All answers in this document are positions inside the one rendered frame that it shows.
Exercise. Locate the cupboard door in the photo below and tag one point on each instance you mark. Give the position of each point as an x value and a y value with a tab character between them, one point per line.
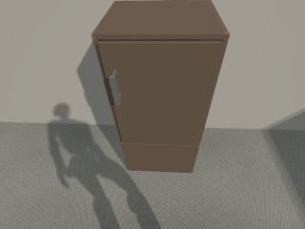
165	88

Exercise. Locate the handle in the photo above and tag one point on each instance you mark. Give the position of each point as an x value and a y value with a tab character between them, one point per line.
114	87

